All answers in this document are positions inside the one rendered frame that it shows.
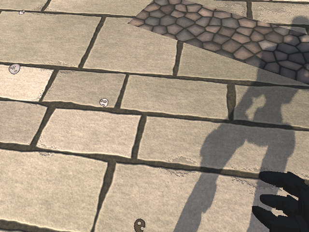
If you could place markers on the robot right hand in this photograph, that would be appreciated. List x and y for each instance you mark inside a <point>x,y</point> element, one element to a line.
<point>297,211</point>

